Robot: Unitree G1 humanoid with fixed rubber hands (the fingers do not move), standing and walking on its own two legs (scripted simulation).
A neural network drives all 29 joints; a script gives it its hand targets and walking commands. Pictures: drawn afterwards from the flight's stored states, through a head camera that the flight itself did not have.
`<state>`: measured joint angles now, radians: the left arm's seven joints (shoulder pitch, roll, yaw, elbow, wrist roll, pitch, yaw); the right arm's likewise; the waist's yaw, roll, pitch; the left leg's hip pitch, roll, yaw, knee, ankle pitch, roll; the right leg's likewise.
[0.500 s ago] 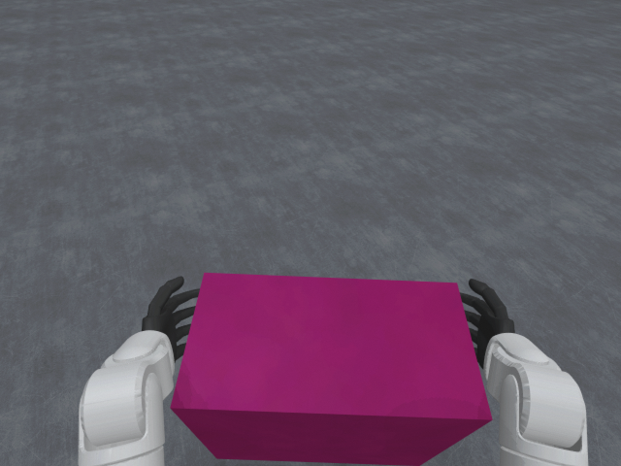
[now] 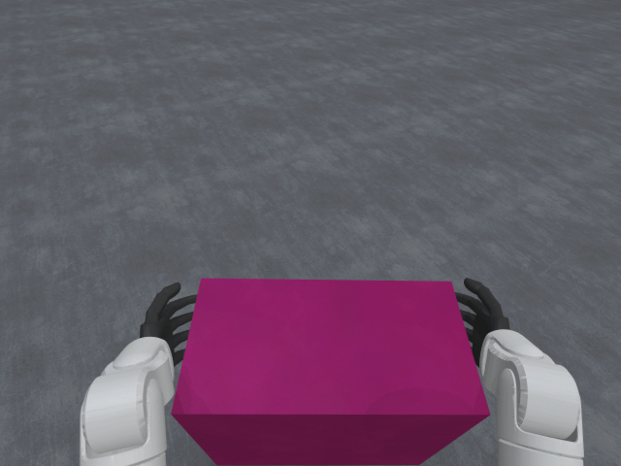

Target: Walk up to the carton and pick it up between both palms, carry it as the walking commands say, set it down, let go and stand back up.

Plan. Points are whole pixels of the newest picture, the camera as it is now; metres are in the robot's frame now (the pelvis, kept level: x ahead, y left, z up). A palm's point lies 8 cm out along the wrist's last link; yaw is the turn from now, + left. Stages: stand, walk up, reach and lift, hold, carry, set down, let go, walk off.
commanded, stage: carry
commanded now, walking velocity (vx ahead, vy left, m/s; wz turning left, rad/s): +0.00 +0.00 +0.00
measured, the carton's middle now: (322, 382) +0.24 +0.00 -0.01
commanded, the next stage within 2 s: hold in 1.84 s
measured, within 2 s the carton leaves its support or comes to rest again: neither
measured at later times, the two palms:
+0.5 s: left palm (177, 328) +0.27 +0.18 +0.07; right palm (488, 326) +0.28 -0.21 +0.07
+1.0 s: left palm (182, 324) +0.29 +0.18 +0.05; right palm (479, 321) +0.29 -0.21 +0.06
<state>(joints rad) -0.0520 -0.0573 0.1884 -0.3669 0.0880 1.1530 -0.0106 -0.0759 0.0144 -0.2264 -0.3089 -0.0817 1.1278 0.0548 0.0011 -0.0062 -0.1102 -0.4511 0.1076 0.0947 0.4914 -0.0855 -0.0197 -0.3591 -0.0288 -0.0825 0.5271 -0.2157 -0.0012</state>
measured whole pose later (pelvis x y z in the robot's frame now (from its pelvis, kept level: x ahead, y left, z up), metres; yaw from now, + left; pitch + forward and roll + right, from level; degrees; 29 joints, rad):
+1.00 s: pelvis +0.04 -0.01 +0.00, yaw +0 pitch +3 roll -1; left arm -0.02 -0.06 0.18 -0.20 0.12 0.92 -0.04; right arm -0.04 0.03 -0.21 -0.16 -0.12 0.91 0.07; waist 0.00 -0.01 -0.10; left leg -0.40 0.12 0.10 0.53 -0.16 -0.04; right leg -0.31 -0.03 -0.09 0.55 -0.29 0.00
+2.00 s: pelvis +0.05 +0.00 +0.01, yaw -6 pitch -4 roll +1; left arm -0.07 -0.01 0.21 -0.02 0.15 0.74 -0.05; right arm -0.12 0.01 -0.13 0.10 -0.19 0.68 0.04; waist 0.10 -0.02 0.07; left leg -0.16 0.05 0.05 0.38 -0.14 -0.03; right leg -0.12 -0.01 0.03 0.44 -0.24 0.01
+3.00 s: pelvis +0.07 -0.01 +0.02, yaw -5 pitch +4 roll +0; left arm -0.18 -0.10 0.39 0.29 0.32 0.50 -0.11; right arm -0.23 0.11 -0.32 0.37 -0.29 0.45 0.08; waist 0.08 -0.02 0.01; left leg -0.26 0.03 -0.02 0.33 -0.14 -0.04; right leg -0.20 0.01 0.05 0.36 -0.22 0.00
